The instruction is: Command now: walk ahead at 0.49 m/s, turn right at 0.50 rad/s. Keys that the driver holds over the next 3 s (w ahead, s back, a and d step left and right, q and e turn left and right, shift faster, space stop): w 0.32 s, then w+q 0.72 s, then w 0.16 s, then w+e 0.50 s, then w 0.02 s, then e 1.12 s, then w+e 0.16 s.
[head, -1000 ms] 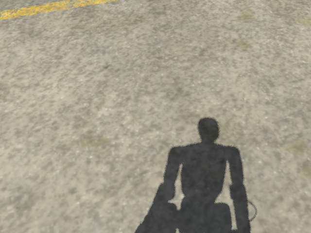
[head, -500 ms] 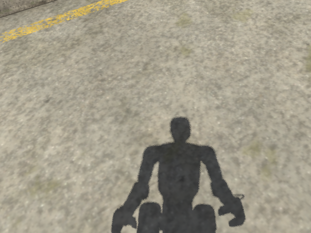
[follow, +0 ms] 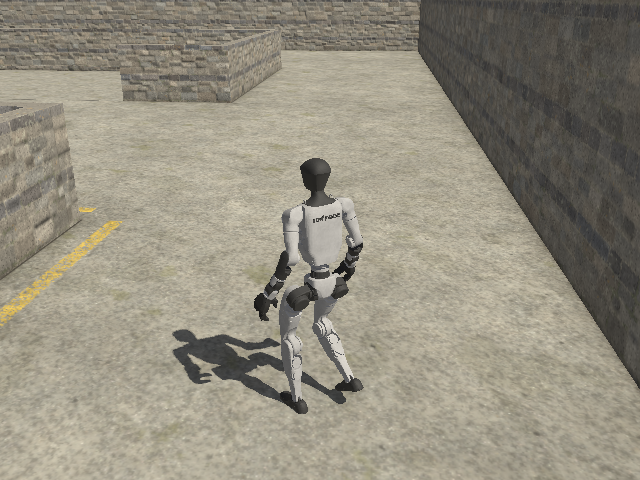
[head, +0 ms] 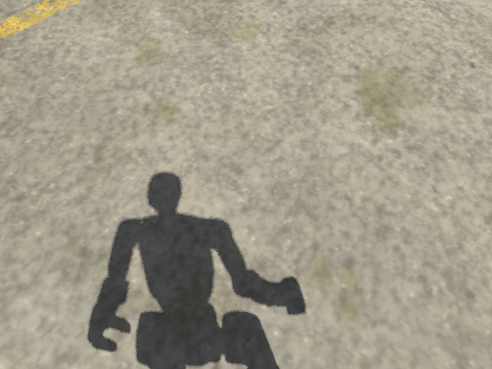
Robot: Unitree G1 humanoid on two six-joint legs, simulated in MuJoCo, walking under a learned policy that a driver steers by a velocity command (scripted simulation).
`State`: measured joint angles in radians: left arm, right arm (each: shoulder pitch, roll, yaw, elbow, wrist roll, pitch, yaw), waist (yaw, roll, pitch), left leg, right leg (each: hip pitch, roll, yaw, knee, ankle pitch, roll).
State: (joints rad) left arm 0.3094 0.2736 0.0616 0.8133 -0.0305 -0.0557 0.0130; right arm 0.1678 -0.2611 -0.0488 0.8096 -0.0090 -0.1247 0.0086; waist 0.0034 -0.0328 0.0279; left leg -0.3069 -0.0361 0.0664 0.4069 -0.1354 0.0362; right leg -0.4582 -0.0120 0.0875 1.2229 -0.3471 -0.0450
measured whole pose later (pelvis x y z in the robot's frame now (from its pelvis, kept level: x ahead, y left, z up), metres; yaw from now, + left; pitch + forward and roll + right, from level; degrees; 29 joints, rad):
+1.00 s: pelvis +0.53 -0.02 -0.02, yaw +14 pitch +2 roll +0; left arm 0.29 0.27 0.06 0.85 -0.02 -0.09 0.01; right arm 0.11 -0.27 -0.07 0.73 0.02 -0.05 0.05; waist 0.02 0.01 0.06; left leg -0.48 -0.06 0.06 0.65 -0.21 0.12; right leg -0.22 -0.06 -0.05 1.15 -0.48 0.01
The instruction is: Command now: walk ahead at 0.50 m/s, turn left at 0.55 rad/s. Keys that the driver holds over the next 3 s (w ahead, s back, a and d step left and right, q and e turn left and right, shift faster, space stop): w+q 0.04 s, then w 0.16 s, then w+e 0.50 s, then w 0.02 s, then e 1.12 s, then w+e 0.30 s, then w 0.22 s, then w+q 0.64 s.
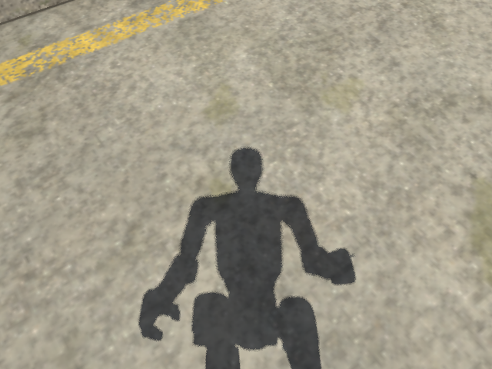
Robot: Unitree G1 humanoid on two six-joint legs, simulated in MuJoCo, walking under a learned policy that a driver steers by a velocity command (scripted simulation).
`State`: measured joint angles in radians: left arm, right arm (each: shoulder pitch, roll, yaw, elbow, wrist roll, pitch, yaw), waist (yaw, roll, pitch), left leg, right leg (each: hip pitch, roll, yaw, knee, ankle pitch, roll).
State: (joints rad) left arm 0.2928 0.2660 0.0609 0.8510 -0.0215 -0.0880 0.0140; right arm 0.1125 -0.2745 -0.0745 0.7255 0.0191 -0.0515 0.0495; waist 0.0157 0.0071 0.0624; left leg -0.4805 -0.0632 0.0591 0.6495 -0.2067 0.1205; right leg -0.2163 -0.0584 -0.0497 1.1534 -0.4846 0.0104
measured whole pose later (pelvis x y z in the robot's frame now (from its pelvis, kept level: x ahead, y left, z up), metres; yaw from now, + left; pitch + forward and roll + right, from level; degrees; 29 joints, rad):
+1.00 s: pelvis +0.55 -0.04 +0.01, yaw -16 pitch +3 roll +1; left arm 0.33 0.31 0.07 0.72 -0.01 0.00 0.03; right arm 0.03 -0.25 -0.04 0.64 -0.02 -0.10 0.00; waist 0.07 -0.03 0.03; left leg -0.48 -0.05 -0.04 0.50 -0.07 0.02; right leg -0.30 0.14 0.21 0.93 -0.57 -0.01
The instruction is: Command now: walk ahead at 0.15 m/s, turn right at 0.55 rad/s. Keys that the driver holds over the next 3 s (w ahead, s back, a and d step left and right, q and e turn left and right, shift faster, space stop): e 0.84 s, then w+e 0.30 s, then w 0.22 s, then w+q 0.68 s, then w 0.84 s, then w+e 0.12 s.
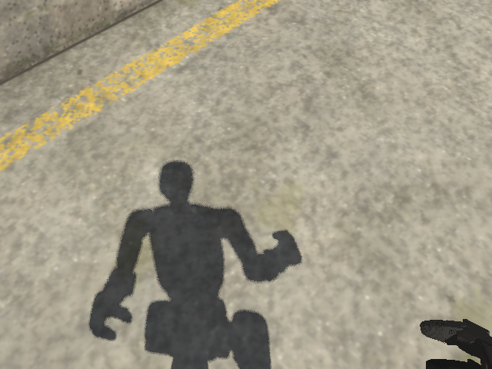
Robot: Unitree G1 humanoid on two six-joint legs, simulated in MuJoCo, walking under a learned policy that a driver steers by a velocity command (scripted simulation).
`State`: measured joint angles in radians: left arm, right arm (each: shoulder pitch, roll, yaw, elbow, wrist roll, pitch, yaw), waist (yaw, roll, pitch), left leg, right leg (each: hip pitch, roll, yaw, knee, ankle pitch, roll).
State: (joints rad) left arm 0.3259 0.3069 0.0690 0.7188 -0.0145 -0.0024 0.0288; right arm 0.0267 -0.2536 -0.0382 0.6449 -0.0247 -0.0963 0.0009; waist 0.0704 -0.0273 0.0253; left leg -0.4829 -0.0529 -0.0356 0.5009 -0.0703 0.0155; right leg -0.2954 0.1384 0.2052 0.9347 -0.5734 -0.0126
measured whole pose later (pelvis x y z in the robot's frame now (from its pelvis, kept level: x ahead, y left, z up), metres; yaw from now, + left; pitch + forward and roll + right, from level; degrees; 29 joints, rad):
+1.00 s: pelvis +0.06 -0.02 +0.02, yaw -36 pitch +2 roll +0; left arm 0.23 0.35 0.09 0.60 -0.01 0.04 0.02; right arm 0.20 -0.28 -0.07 0.74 0.00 -0.02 -0.02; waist -0.01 -0.05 -0.01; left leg -0.21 -0.01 0.00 0.43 -0.26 0.02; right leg -0.54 0.07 0.11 1.05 -0.37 0.02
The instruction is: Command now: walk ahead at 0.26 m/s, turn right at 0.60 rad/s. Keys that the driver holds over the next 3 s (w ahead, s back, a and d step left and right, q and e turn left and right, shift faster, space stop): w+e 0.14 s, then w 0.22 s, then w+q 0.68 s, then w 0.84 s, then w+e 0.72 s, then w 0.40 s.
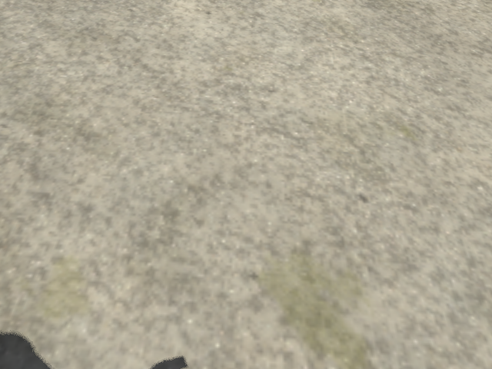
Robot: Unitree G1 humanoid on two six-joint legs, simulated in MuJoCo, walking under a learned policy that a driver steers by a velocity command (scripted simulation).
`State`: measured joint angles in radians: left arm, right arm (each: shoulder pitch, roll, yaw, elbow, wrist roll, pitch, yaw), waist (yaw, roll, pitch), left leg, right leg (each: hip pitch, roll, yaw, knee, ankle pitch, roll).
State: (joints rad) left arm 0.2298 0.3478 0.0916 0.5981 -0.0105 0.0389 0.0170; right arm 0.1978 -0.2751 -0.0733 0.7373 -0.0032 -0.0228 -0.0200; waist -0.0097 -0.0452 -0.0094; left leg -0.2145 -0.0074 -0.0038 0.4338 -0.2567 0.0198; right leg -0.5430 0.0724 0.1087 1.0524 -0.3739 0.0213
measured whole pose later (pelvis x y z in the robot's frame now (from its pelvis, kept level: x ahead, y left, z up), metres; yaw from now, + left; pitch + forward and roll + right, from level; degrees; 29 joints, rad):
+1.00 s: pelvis +0.44 -0.11 -0.01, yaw +7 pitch +1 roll +1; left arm 0.26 0.29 0.04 0.71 -0.01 -0.11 0.00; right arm 0.21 -0.30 -0.07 0.68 0.02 -0.05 0.04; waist 0.00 0.00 0.06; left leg -0.36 -0.13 0.01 0.50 -0.16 0.12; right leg -0.39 -0.03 0.05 1.24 -0.39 0.00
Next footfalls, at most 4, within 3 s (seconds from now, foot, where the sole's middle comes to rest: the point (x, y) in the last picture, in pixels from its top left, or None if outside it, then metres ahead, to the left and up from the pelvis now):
0.34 right None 0.17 -0.21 -0.78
0.86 left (259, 359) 0.53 -0.05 -0.78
1.34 right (310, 261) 0.84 -0.22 -0.78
1.86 left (216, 202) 1.07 0.09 -0.78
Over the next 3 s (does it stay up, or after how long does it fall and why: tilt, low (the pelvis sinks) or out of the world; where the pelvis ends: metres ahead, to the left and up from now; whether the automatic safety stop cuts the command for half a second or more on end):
stays up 1.56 0.00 -0.01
